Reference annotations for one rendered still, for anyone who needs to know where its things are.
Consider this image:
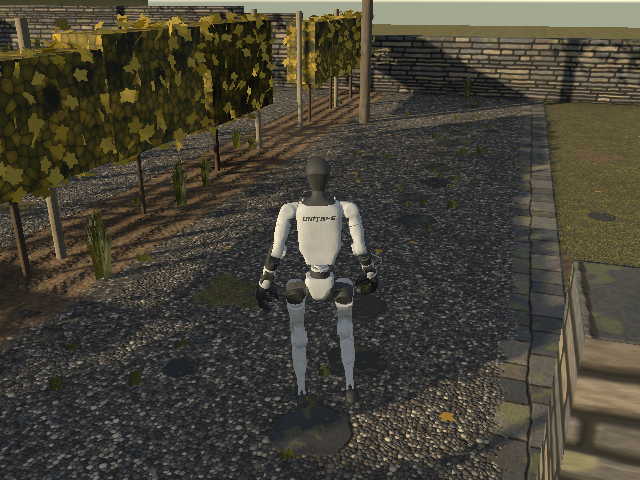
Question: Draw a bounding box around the left robot hand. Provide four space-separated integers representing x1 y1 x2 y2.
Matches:
256 285 279 311

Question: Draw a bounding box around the robot left thigh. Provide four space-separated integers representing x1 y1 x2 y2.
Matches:
285 279 308 348

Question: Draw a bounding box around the robot thigh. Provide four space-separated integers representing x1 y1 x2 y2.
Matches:
333 278 354 339
285 279 308 348

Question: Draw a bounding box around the right robot upper arm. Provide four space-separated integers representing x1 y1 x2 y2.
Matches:
340 201 367 256

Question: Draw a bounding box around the robot left forearm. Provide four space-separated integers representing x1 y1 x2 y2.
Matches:
259 243 281 289

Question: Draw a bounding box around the left robot upper arm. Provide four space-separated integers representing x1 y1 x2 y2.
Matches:
271 202 298 259

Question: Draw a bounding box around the robot right thigh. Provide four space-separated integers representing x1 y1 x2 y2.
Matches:
333 278 354 339

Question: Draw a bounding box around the right robot hand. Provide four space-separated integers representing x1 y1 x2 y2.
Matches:
355 274 379 295

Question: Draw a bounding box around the robot right forearm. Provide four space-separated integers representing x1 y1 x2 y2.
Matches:
357 240 377 279

